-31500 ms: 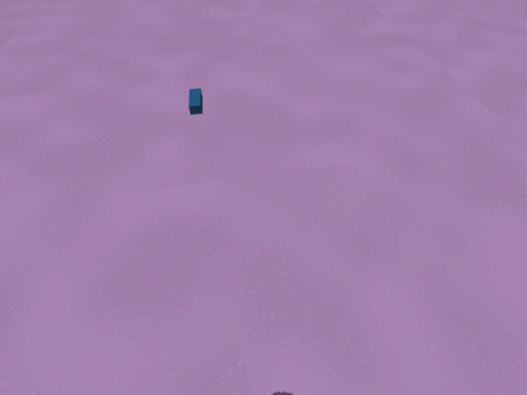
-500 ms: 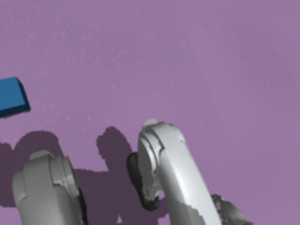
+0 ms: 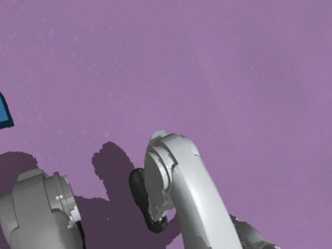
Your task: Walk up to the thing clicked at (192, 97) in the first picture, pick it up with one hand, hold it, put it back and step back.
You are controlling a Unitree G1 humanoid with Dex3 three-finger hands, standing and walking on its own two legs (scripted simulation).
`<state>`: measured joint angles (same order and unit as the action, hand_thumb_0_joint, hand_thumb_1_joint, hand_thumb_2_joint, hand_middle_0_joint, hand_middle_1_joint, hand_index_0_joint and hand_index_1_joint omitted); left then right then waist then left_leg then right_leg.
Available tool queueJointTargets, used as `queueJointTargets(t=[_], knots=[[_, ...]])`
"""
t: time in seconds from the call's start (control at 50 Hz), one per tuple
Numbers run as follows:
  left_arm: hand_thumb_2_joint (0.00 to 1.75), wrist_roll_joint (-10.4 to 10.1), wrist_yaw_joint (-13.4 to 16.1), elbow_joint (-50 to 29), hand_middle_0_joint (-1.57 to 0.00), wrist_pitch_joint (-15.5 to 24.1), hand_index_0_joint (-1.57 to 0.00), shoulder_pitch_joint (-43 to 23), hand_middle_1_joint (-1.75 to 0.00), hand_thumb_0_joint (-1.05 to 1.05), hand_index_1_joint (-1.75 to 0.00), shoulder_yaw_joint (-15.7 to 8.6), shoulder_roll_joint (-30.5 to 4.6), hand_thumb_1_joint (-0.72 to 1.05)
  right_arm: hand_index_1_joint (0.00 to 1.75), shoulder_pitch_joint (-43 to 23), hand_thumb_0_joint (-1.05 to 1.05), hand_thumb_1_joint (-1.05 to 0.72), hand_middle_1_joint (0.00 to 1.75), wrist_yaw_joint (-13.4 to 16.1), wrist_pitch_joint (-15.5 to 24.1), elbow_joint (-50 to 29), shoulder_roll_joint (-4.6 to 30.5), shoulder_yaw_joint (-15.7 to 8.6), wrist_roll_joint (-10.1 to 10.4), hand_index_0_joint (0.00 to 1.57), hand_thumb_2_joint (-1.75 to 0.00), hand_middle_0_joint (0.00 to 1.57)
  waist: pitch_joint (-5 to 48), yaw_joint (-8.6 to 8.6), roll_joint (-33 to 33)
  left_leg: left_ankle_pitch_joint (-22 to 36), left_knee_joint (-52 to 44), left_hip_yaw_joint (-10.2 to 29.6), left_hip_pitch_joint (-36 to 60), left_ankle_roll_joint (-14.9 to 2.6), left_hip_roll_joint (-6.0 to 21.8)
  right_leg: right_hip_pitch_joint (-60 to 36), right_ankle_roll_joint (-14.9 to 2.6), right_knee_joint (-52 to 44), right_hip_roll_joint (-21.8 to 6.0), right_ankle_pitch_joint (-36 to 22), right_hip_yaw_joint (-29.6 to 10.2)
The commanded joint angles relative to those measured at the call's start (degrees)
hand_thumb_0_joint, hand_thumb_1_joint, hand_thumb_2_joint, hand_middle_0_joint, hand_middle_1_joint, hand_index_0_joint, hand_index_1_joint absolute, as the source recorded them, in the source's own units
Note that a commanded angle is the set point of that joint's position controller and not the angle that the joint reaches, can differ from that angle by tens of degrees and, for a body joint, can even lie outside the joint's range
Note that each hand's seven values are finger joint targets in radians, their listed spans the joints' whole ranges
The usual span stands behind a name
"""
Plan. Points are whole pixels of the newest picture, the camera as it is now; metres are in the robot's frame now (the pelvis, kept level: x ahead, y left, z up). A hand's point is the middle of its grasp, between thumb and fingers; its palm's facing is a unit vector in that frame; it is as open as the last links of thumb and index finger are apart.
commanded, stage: rest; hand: left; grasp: from above
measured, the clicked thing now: out of the picture +0.44 +0.33 -0.27
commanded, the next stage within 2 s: open in 0.12 s
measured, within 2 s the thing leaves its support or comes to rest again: neither
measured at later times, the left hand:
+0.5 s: hand out of the picture +0.44 +0.32 -0.24, palm faces -0.45 -0.14 -0.88, open 11.3 cm
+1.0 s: hand out of the picture +0.44 +0.33 -0.24, palm faces -0.45 -0.15 -0.88, open 13.9 cm
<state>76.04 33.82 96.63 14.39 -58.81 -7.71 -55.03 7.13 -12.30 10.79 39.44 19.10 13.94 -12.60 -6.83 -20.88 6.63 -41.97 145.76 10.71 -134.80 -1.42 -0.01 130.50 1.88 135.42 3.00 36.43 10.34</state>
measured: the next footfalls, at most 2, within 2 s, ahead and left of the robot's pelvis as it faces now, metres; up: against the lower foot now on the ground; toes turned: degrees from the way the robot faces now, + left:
none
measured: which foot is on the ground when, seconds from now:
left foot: down 0.00-1.00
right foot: down 0.00-1.00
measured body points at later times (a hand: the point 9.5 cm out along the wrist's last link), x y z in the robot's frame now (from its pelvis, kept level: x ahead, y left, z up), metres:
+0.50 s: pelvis +0.00 +0.00 +0.00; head +0.27 +0.12 +0.33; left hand +0.46 +0.33 -0.19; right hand +0.04 -0.26 -0.05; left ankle +0.06 +0.12 -0.27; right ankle +0.12 -0.11 -0.27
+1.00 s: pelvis +0.00 +0.00 +0.01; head +0.27 +0.12 +0.33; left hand +0.46 +0.33 -0.19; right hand +0.05 -0.26 -0.05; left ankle +0.06 +0.12 -0.27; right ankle +0.12 -0.11 -0.27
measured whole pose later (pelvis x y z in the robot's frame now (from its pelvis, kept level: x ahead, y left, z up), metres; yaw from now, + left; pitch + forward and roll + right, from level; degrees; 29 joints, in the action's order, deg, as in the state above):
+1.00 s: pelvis +0.00 +0.00 +0.01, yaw -1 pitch +29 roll -14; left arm 73.4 32.1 97.5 14.4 -60.3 -7.3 -59.3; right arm 6.7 -13.0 12.3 36.4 20.1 16.8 -12.7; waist -9.3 -21.9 7.3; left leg -41.7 145.3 12.3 -133.6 -1.3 0.3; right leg 129.1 2.1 133.8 3.6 35.4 11.6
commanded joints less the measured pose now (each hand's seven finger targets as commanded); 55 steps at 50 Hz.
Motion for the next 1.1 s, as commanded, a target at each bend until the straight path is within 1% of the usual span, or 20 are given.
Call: queueJointTargets(t=[0.0, 0.02, 0.04, 0.08, 0.14, 0.18, 0.2, 0.24, 0.26, 0.32, 0.44, 0.46, 0.52, 0.66, 0.68, 0.7, 0.8, 0.82, 1.02, 1.08], knots=[[0.94, -0.9, 3.7, -8.0, -1.00, -0.3, -1.00, -19.2, -0.77, 0.00, -0.76, -1.4, -16.7, 0.66, 0.30, 10.7, 0.00, -0.89, 0.30, 0.0, 1.1, 0.2, 19.6, -5.5, 0.3, 0.20, -0.90, 0.20, 37.3, -2.59, -31.0, 15.9, -15.2, -2.5, 30.8, 1.12, 1.4, -19.3, -3.59, -9.2, 1.7, -14.9, 4.6], [0.95, -1.0, 3.7, -7.4, -0.99, -0.2, -0.99, -18.5, -0.77, 0.00, -0.77, -0.7, -15.7, 0.64, 0.30, 10.8, 0.00, -0.89, 0.30, -0.1, 1.1, 0.2, 19.3, -5.2, 0.4, 0.20, -0.90, 0.20, 37.1, -2.57, -31.9, 16.3, -15.5, -2.5, 30.9, 1.17, 1.3, -19.8, -3.67, -9.3, 1.8, -15.2, 4.3], [0.94, -1.3, 4.0, -6.0, -0.97, -0.2, -0.98, -18.3, -0.79, 0.00, -0.79, -2.5, -17.4, 0.64, 0.30, 11.3, 0.00, -0.89, 0.30, -0.2, 1.3, 0.4, 19.7, -5.2, 0.2, 0.20, -0.90, 0.20, 36.3, -2.82, -30.6, 15.4, -15.6, -2.2, 29.6, 1.12, 1.3, -19.8, -3.63, -9.5, 1.8, -14.6, 4.7], [0.90, -1.6, 3.1, -5.7, -0.96, -0.4, -0.97, -18.0, -0.78, 0.00, -0.77, -0.1, -14.6, 0.62, 0.30, 10.8, 0.00, -0.90, 0.30, -0.6, 1.7, -0.5, 18.9, -4.7, 0.1, 0.20, -0.90, 0.20, 36.2, -2.82, -30.4, 14.8, -15.2, -2.7, 29.9, 0.86, 1.3, -20.0, -3.48, -9.8, 2.0, -14.2, 4.4], [0.90, -1.8, 2.9, -6.1, -0.94, -0.3, -0.95, -17.0, -0.79, 0.00, -0.78, -0.2, -16.5, 0.59, 0.30, 10.9, 0.00, -0.90, 0.30, -0.4, 1.9, -0.5, 19.3, -4.3, 0.2, 0.20, -0.90, 0.20, 37.7, -2.42, -31.2, 15.3, -15.4, -2.7, 30.0, 0.76, 1.3, -22.6, -3.40, -10.4, 2.2, -14.8, 4.4], [0.90, -1.3, 3.0, -5.3, -0.95, -0.2, -0.96, -16.9, -0.79, 0.00, -0.78, -2.1, -19.3, 0.61, 0.30, 12.2, 0.00, -0.89, 0.30, -0.4, 1.8, -0.4, 20.3, -4.6, 0.1, 0.20, -0.90, 0.20, 36.3, -3.16, -30.1, 14.8, -15.3, -2.5, 28.9, 0.65, 1.4, -22.3, -3.27, -10.3, 2.0, -14.6, 4.6], [0.90, -1.3, 2.7, -4.7, -0.95, -0.1, -0.96, -17.2, -0.79, 0.00, -0.78, -0.8, -17.6, 0.61, 0.30, 11.6, 0.00, -0.90, 0.30, -0.5, 1.6, -0.8, 19.8, -4.2, 0.2, 0.20, -0.90, 0.20, 36.0, -3.16, -29.0, 14.0, -15.0, -2.7, 27.5, 0.47, 1.4, -22.7, -3.31, -10.5, 2.2, -13.9, 4.5], [0.87, -1.7, 2.9, -4.7, -0.79, 0.1, -0.80, -16.8, -0.79, 0.00, -0.78, -2.4, -18.8, 0.45, 0.30, 12.2, 0.00, -0.89, 0.30, -0.3, 1.5, -0.4, 20.2, -4.3, 0.0, 0.20, -0.90, 0.20, 36.1, -3.36, -28.9, 15.2, -15.1, -2.0, 28.8, 0.70, 1.6, -22.5, -3.29, -10.5, 2.0, -14.7, 5.0], [0.84, -1.8, 2.4, -5.7, -0.71, 0.2, -0.72, -17.3, -0.78, 0.00, -0.77, -0.4, -17.3, 0.37, 0.30, 11.5, 0.00, -0.89, 0.30, -0.5, 1.6, -1.2, 19.7, -3.9, 0.1, 0.20, -0.90, 0.20, 35.7, -3.43, -29.6, 15.2, -15.0, -2.3, 28.3, 0.60, 1.6, -23.1, -3.29, -10.6, 2.3, -14.8, 4.6], [0.79, -2.1, 2.7, -6.2, -0.49, 0.5, -0.50, -17.0, -0.77, 0.00, -0.76, -1.6, -19.2, 0.13, 0.30, 12.0, 0.00, -0.89, 0.30, -0.3, 1.5, -0.9, 20.0, -3.8, 0.1, 0.20, -0.90, 0.20, 37.0, -3.26, -29.3, 15.8, -14.7, -2.6, 28.3, 0.39, 1.6, -25.3, -3.12, -11.2, 2.5, -15.6, 4.5], [0.82, -2.0, 3.0, -7.1, -0.28, 1.4, -0.29, -17.8, -0.82, 0.00, -0.82, -0.5, -19.6, -0.27, 0.30, 11.2, 0.00, -0.89, 0.30, 0.0, 1.6, -1.3, 19.9, -3.2, 0.2, 0.20, -0.90, 0.20, 37.0, -3.18, -28.6, 13.5, -14.6, -2.7, 27.1, 0.19, 1.7, -25.3, -3.17, -11.6, 2.9, -13.8, 4.4], [0.83, -1.9, 2.8, -5.7, -0.25, 1.2, -0.25, -17.6, -0.84, 0.00, -0.83, 1.6, -16.8, -0.31, 0.30, 11.3, 0.00, -0.89, 0.30, 0.0, 1.7, -0.7, 19.3, -3.0, 0.3, 0.20, -0.90, 0.20, 35.7, -3.42, -29.1, 13.0, -14.8, -2.5, 27.6, 0.35, 1.7, -23.5, -3.27, -11.4, 2.7, -13.4, 4.3], [0.91, -2.2, 3.3, -5.7, -0.20, 1.0, -0.19, -17.2, -0.88, 0.00, -0.89, 0.6, -18.2, -0.39, 0.30, 10.5, 0.00, -0.89, 0.30, -0.1, 2.2, -1.0, 20.1, -3.2, 0.3, 0.20, -0.90, 0.20, 35.4, -3.30, -29.9, 13.3, -15.3, -1.6, 29.8, 0.84, 2.0, -21.4, -3.22, -10.7, 2.5, -13.4, 5.2], [1.01, -2.3, 2.9, -3.9, -0.10, -0.3, -0.10, -16.6, -0.98, 0.00, -0.99, 0.9, -17.2, -0.49, 0.30, 10.0, 0.00, -0.89, 0.30, -0.4, 2.3, -1.4, 20.5, -3.4, 0.4, 0.20, -0.90, 0.20, 33.1, -3.38, -30.3, 12.3, -17.0, -0.6, 29.2, 1.26, 2.1, -18.9, -3.40, -10.2, 2.2, -12.4, 5.7], [1.02, -2.0, 2.4, -3.9, -0.09, -0.5, -0.09, -16.6, -1.01, 0.00, -1.01, 2.3, -15.5, -0.51, 0.30, 10.3, 0.00, -0.89, 0.30, -0.5, 2.5, -1.5, 20.2, -3.2, 0.4, 0.20, -0.90, 0.20, 32.8, -3.67, -31.2, 12.9, -16.9, -1.0, 29.3, 1.22, 2.0, -19.2, -3.36, -10.4, 2.3, -12.9, 5.6], [1.01, -2.5, 2.5, -3.6, -0.08, -0.6, -0.08, -15.8, -1.01, 0.00, -1.01, 0.2, -17.5, -0.52, 0.30, 10.5, 0.00, -0.89, 0.30, -0.4, 2.3, -1.2, 20.7, -3.6, 0.3, 0.20, -0.90, 0.20, 33.5, -3.44, -30.2, 13.3, -16.9, -0.7, 29.1, 1.12, 2.1, -20.0, -3.28, -10.7, 2.3, -13.3, 5.7], [1.03, -3.0, 1.0, -4.4, -0.07, -0.7, -0.06, -16.1, -1.01, 0.00, -1.02, 2.2, -15.2, -0.54, 0.30, 10.4, 0.00, -0.89, 0.30, -0.6, 2.3, -2.0, 20.0, -3.2, 0.4, 0.20, -0.90, 0.20, 33.5, -3.65, -29.2, 12.8, -16.3, -1.1, 28.6, 0.81, 1.9, -21.2, -3.33, -11.2, 2.5, -13.1, 5.2], [1.03, -3.0, 1.1, -4.0, -0.07, -0.9, -0.06, -14.9, -1.02, 0.00, -1.02, -0.1, -18.1, -0.54, 0.30, 11.5, 0.00, -0.89, 0.30, -0.5, 2.2, -1.7, 20.5, -3.3, 0.4, 0.20, -0.90, 0.20, 33.9, -3.45, -28.4, 13.3, -16.2, -1.3, 27.9, 0.65, 1.8, -22.3, -3.19, -11.5, 2.4, -13.4, 5.3], [1.02, -2.8, 0.2, -6.9, -0.06, 1.0, -0.06, -16.0, -1.01, 0.00, -1.01, 0.4, -18.0, -0.53, 0.30, 11.9, 0.00, -0.88, 0.30, -0.2, 1.3, -1.8, 20.0, -2.8, 0.2, 0.20, -0.90, 0.20, 34.4, -4.20, -29.0, 15.4, -15.0, -1.9, 28.7, 0.68, 1.9, -23.7, -3.18, -11.9, 2.5, -15.0, 4.9], [1.01, -2.8, 0.7, -6.8, -0.06, 1.3, -0.06, -15.0, -1.02, 0.00, -1.02, -0.6, -19.2, -0.52, 0.30, 11.8, 0.00, -0.89, 0.30, 0.0, 1.1, -1.4, 19.8, -2.7, 0.2, 0.20, -0.90, 0.20, 35.0, -3.23, -29.4, 15.0, -15.3, -2.2, 28.2, 0.63, 1.8, -24.9, -3.21, -12.2, 2.7, -14.5, 4.8]])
